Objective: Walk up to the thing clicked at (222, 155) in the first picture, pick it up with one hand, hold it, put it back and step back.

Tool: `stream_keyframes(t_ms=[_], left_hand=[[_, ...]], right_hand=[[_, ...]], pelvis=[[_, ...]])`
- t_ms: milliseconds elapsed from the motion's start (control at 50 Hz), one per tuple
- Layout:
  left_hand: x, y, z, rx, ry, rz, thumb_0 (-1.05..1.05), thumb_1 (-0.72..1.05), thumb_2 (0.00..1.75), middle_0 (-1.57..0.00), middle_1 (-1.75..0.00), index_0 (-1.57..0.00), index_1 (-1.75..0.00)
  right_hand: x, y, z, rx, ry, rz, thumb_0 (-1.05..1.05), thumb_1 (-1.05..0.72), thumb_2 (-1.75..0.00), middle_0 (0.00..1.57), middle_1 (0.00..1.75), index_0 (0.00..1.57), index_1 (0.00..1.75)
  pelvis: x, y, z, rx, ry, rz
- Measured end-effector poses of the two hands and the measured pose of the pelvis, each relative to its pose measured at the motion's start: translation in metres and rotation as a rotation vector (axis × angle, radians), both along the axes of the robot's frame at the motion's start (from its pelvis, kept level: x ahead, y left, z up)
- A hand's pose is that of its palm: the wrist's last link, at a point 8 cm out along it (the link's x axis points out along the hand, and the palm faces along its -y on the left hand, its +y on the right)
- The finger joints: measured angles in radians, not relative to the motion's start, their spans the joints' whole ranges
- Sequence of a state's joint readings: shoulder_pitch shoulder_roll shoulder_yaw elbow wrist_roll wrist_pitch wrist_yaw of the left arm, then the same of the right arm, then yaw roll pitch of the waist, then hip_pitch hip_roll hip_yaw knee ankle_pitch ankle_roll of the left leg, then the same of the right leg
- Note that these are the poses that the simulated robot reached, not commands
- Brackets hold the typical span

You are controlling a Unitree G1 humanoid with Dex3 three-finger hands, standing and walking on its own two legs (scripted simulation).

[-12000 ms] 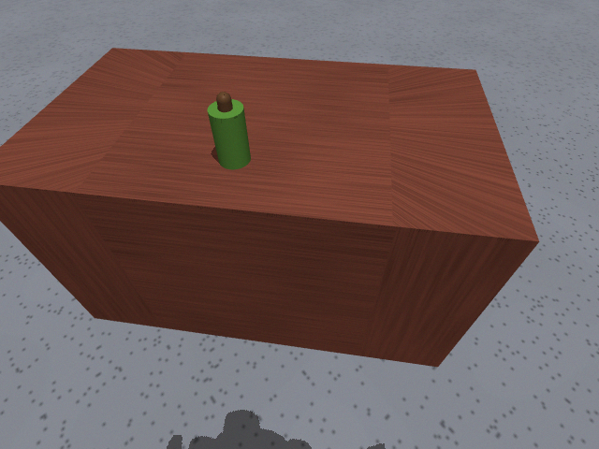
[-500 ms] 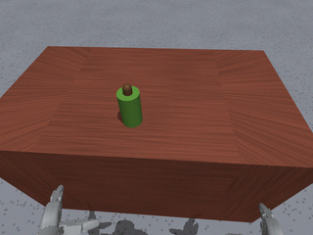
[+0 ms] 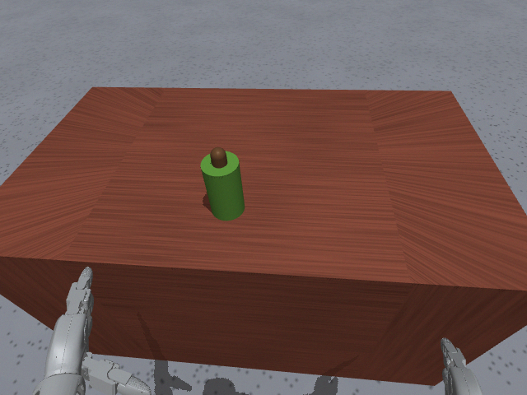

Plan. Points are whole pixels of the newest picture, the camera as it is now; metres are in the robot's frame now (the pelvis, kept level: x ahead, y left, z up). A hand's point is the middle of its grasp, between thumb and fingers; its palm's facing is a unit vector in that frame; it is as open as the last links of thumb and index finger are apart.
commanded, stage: rise first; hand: left
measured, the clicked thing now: (223, 181) +0.51 +0.14 +0.01
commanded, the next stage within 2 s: go down in 0.84 s
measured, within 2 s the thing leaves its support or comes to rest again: neither
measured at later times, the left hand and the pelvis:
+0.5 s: hand (100, 339) +0.17 +0.24 +0.07, palm faces +0.28 -0.88 -0.38, open 17.6 cm; pelvis -0.01 -0.01 +0.00, yaw +1 degrees
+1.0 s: hand (95, 332) +0.16 +0.23 +0.09, palm faces +0.27 -0.88 -0.38, open 17.6 cm; pelvis -0.02 +0.00 +0.00, yaw +1 degrees
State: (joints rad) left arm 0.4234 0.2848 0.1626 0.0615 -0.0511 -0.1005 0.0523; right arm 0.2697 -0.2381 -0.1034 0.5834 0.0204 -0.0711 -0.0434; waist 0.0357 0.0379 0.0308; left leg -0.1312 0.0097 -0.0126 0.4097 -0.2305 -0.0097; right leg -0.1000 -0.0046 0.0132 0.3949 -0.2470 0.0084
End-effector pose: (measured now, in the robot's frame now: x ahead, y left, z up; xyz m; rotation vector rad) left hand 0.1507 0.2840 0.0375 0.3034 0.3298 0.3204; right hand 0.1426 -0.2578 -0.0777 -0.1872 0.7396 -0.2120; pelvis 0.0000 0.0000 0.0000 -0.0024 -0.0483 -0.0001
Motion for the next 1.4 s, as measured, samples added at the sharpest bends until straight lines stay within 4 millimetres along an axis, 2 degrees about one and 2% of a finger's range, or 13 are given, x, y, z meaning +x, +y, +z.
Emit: stream_keyframes(t_ms=[160,500,960,1060,1140,1220,1320,1400], left_hand=[[-0.007,-0.002,0.02,0.05,-0.062,-0.017,-0.01,-0.56,0.05,-0.05,-0.04,-0.03,-0.06],[-0.02,-0.005,0.05,0.104,-0.188,-0.045,-0.01,-0.56,0.05,-0.05,-0.03,-0.03,-0.05],[-0.021,-0.009,0.074,0.142,-0.294,-0.11,-0.01,-0.57,0.07,-0.06,-0.04,-0.03,-0.06],[-0.02,-0.009,0.074,0.123,-0.329,-0.107,-0.01,-0.57,0.05,-0.06,-0.04,-0.05,-0.06],[-0.013,-0.003,0.072,0.119,-0.342,-0.104,-0.01,-0.57,0.03,-0.07,-0.05,-0.06,-0.06],[0.004,0.006,0.075,0.102,-0.38,-0.102,-0.02,-0.56,0.02,-0.08,-0.05,-0.07,-0.06],[0.038,0.018,0.082,0.031,-0.434,-0.133,-0.02,-0.56,0.03,-0.07,-0.05,-0.06,-0.06],[0.073,0.025,0.08,-0.062,-0.405,-0.195,-0.02,-0.54,0.04,-0.07,-0.04,-0.06,-0.06]], right_hand=[[0.002,-0.01,-0.002,-0.012,-0.003,-0.012,-0.01,0.53,-0.03,0.05,0.05,0.06,0.05],[0.003,-0.006,-0.003,0.003,-0.025,0.001,-0.01,0.55,-0.03,0.05,0.05,0.06,0.05],[-0.003,-0.004,-0.002,0.008,-0.04,-0.006,-0.01,0.55,-0.05,0.05,0.05,0.06,0.06],[-0.002,-0.001,-0.008,0.016,-0.017,0.011,-0.01,0.54,-0.05,0.05,0.05,0.06,0.06],[0.002,-0.001,-0.009,0.016,-0.013,0.013,-0.01,0.53,-0.05,0.05,0.05,0.06,0.05],[0.006,-0.006,-0.008,0.004,-0.024,0.001,-0.01,0.53,-0.05,0.05,0.05,0.06,0.05],[0.01,-0.006,-0.006,-0.005,-0.032,-0.018,-0.01,0.54,-0.05,0.05,0.05,0.06,0.05],[0.01,-0.005,-0.005,-0.006,-0.031,-0.045,-0.01,0.54,-0.05,0.05,0.05,0.06,0.05]], pelvis=[[-0.005,-0.002,0.0,0.002,-0.009,0.005],[-0.012,-0.005,0.0,0.004,-0.024,0.017],[-0.015,0.0,0.0,0.003,-0.027,0.013],[-0.015,0.0,-0.002,0.001,-0.013,0.016],[-0.015,-0.001,-0.004,0.001,-0.006,0.022],[-0.014,-0.001,-0.006,0.002,-0.001,0.026],[-0.014,-0.002,-0.007,0.002,0.009,0.031],[-0.014,-0.002,-0.006,0.001,0.02,0.028]])
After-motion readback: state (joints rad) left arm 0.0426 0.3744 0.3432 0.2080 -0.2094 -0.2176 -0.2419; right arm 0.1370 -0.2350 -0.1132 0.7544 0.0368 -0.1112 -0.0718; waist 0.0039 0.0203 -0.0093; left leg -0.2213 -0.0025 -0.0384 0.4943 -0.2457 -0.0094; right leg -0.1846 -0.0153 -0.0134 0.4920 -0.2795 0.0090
